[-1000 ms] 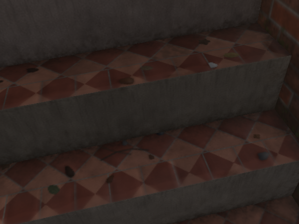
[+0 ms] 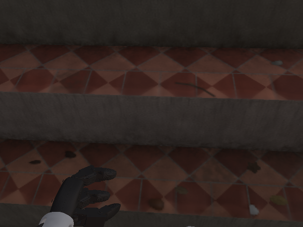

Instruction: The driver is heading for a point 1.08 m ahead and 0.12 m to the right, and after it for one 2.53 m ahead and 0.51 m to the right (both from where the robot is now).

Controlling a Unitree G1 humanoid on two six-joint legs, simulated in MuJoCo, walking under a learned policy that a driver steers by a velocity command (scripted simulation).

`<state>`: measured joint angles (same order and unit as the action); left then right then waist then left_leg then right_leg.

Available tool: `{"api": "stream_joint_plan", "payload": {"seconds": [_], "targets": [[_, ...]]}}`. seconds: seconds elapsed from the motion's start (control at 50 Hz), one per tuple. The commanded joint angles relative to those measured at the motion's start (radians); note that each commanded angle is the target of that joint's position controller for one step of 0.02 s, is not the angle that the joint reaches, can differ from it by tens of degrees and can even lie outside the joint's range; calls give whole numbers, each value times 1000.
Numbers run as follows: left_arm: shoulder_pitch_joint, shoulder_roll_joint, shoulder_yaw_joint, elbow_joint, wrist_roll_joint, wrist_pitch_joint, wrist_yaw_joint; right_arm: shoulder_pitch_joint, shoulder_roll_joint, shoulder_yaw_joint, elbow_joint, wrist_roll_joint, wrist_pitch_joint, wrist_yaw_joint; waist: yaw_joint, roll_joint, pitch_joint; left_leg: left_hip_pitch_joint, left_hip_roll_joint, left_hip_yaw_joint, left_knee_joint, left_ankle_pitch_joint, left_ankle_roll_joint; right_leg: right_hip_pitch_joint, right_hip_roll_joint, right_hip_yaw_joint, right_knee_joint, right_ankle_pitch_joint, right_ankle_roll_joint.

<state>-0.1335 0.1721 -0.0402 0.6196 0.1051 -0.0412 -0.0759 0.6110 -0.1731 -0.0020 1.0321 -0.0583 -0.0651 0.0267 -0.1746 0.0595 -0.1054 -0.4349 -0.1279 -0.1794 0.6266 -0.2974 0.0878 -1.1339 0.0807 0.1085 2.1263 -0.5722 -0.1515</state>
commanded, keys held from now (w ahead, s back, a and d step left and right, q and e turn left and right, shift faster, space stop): w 1.00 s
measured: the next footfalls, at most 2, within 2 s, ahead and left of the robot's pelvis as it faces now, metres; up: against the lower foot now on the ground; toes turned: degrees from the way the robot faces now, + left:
right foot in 0.20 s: +0.19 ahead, -0.22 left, +0.23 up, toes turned +8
left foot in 0.76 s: +0.28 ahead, +0.10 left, +0.23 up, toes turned +9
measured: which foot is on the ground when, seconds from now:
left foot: down 0.00-0.22, up 0.24-0.74, down 0.76-1.00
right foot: up 0.00-0.18, down 0.20-0.76, up 0.78-1.00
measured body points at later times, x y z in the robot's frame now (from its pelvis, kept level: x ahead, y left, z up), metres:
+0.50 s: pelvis +0.10 -0.10 +0.19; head +0.10 -0.12 +0.64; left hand +0.02 +0.15 +0.05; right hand +0.32 -0.31 +0.08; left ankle +0.18 +0.05 -0.31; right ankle +0.15 -0.22 -0.50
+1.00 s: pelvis +0.26 +0.00 +0.24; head +0.25 +0.01 +0.69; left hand +0.46 +0.20 +0.15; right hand +0.17 -0.22 +0.09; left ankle +0.24 +0.10 -0.50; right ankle +0.27 -0.10 -0.10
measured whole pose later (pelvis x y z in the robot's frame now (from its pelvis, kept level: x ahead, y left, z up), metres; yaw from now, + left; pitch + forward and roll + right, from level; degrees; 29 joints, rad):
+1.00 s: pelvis +0.26 +0.00 +0.24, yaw +2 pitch +2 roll +2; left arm 0.10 0.12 0.01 0.70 0.00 -0.08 0.04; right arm 0.55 -0.15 -0.05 1.07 -0.05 -0.11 -0.01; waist -0.05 -0.05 -0.06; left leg -0.23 -0.02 0.14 0.50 -0.30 0.05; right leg -1.17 0.00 -0.02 2.45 -0.35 -0.14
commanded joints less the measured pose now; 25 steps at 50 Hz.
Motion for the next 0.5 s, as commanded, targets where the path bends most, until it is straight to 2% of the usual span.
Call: {"api": "stream_joint_plan", "payload": {"seconds": [0.02,0.04,0.06,0.08,0.1,0.12,0.14,0.16,0.18,0.2,0.22,0.24,0.26,0.28,0.3,0.32,0.34,0.36,0.38,0.4,0.42,0.44,0.46,0.48,0.5], "targets": [[10,-1,-1,-74,-22,-17,4,206,-51,1,52,-25,-14,29,80,79,74,400,339,-505,-148,54,220,-546,-26,78,457,-80,-52],[3,-11,-12,-90,-39,-13,13,186,-80,-2,60,-53,-19,49,92,17,131,347,338,-474,-176,-26,183,-591,-76,75,402,56,-64],[-36,7,-7,-129,-54,-7,17,103,-107,4,11,-64,-21,63,109,-16,138,150,274,-403,-230,-68,166,-439,-106,-34,216,176,-47],[-123,30,-7,-188,-62,11,12,34,-117,1,-3,-69,-25,64,131,26,175,-123,223,-321,-301,-89,151,-250,-146,-69,42,245,-75],[-228,38,-11,-282,-87,29,19,-49,-127,13,-13,-72,-21,77,187,44,140,-515,214,-246,-469,-61,139,174,-156,-99,-186,235,-69],[-352,15,-40,-337,-97,76,-11,-60,-183,12,3,-23,-3,85,194,94,82,-657,295,-266,-607,343,251,458,-78,-208,-344,22,53],[-291,19,-34,-305,-111,110,-34,14,-213,15,15,20,-3,86,194,163,34,-518,351,-278,-566,546,264,455,-40,-219,-429,-128,100],[-77,28,-18,-248,-120,114,-38,-57,-286,-1,-12,33,-21,96,272,219,-51,-281,396,-192,-483,1123,242,545,6,-231,-473,6,132],[58,119,11,-222,-108,105,-47,-71,-392,-39,-7,72,-27,110,332,235,-161,121,411,-151,-320,1771,259,450,59,-276,-851,-37,113],[246,160,35,-65,-103,80,-49,62,-287,-27,39,18,-23,123,210,152,-342,79,347,-72,-68,1969,229,828,39,-171,-976,199,44],[437,123,68,71,-111,29,92,-53,-249,-98,-116,87,-35,2,264,-127,-468,57,172,102,238,1237,59,1063,-137,285,-1185,-272,-29],[449,145,73,167,-129,33,165,-137,-176,-97,-101,47,-19,1,232,-360,-381,-92,116,95,464,425,59,910,-216,701,-1494,-593,-95],[611,266,80,107,-54,34,74,-252,-48,-22,-75,36,34,87,430,-301,-59,-509,6,-202,1040,460,80,747,-284,934,-1623,-475,-180],[581,284,93,150,-66,15,40,-330,6,-15,-134,64,18,96,321,-337,48,-736,1,-188,1223,422,129,715,-247,781,-1534,-451,-138],[539,202,88,226,-93,31,7,-270,9,-12,-105,56,13,88,257,-153,79,-748,0,-172,1254,454,168,646,-216,582,-1454,-290,-121],[454,118,81,234,-88,25,-3,-247,-22,-7,-96,60,13,82,205,-24,118,-774,8,-160,1226,478,143,600,-194,483,-1445,-190,-103],[361,-48,74,321,-143,-18,95,-248,138,0,-197,-55,38,39,2,-76,-9,-445,30,-24,1206,326,50,552,-200,493,-1479,-319,-34],[199,12,50,238,-92,-31,30,-269,-46,-1,-109,57,32,56,103,-14,172,-751,37,-126,1233,407,79,421,-133,340,-1471,-189,-34],[190,21,47,229,-87,-33,24,-278,-98,-13,-100,49,18,55,121,-111,102,-765,42,-101,1303,296,85,472,-167,440,-1546,-202,-81],[223,0,36,267,-69,-35,21,-299,-98,-5,-103,54,13,57,117,-76,72,-816,41,-88,1339,314,102,500,-170,437,-1556,-154,-95],[285,7,35,299,-68,-38,15,-325,-96,3,-110,54,7,59,129,-51,65,-860,56,-59,1320,306,116,531,-173,413,-1561,-121,-104],[313,34,32,318,-65,-51,14,-379,-103,13,-141,38,4,60,123,-27,38,-882,98,1,1256,289,107,562,-189,371,-1568,-98,-98],[382,57,30,343,-53,-60,19,-448,-112,19,-161,26,12,62,146,-18,-3,-892,137,25,1149,344,88,595,-202,360,-1568,-85,-79],[394,88,33,340,-51,-72,28,-499,-129,19,-177,17,15,65,161,-58,-6,-880,171,67,1106,342,61,580,-209,342,-1586,-99,-69],[479,64,51,361,-151,-78,128,-614,16,11,-272,4,67,2,126,-101,43,-565,162,128,1162,262,-31,509,-254,363,-1723,-107,-78]]}}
